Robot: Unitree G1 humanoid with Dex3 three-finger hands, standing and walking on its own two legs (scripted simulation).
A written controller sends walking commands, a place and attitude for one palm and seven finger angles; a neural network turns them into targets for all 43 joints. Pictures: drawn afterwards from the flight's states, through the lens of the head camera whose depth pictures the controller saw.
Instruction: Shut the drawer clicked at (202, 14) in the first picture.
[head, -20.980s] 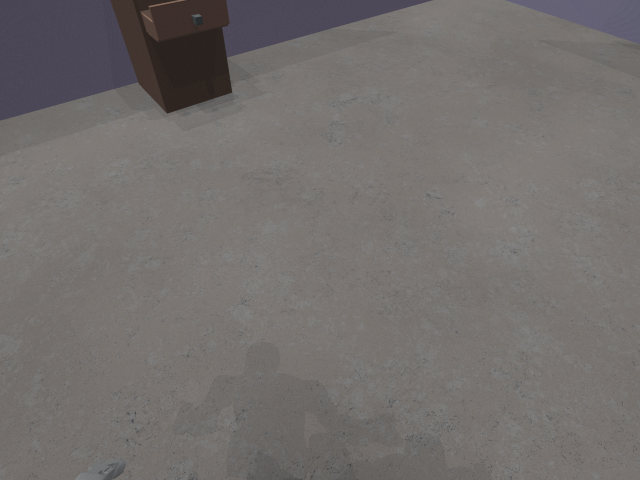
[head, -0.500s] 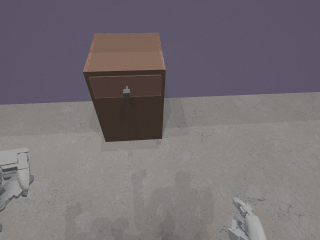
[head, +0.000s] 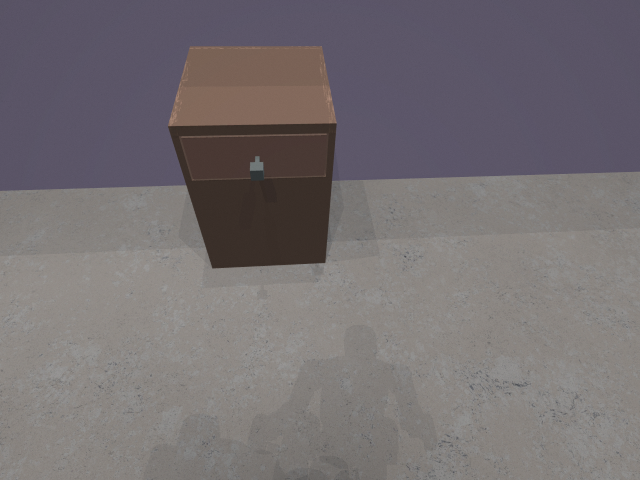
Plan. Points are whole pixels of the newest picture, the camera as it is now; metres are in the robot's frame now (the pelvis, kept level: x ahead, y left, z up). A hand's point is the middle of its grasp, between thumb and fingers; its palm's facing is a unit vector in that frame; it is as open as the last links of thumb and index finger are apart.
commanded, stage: let the arm hang, fingers relaxed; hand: left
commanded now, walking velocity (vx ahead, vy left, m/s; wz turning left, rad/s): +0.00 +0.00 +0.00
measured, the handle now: (257, 166) +0.90 +0.21 -0.24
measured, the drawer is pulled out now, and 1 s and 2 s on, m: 0.00 0.00 0.00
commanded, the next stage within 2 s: look to check the result in 0.78 s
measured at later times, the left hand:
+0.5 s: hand out of the picture +0.01 +0.20 -0.17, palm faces +0.00 -0.97 -0.24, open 7.1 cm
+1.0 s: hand out of the picture +0.04 +0.19 -0.16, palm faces +0.00 -0.96 -0.27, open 7.3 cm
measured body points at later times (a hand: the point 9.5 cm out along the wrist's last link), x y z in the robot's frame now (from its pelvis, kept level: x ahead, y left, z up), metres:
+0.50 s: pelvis +0.00 +0.00 +0.01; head +0.01 -0.01 +0.46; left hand +0.01 +0.25 -0.15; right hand +0.00 -0.22 -0.16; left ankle +0.03 +0.10 -0.74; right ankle +0.01 -0.12 -0.74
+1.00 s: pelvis +0.01 -0.01 +0.01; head +0.02 -0.02 +0.46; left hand +0.04 +0.24 -0.14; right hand +0.02 -0.25 -0.15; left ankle +0.03 +0.10 -0.74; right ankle +0.01 -0.12 -0.74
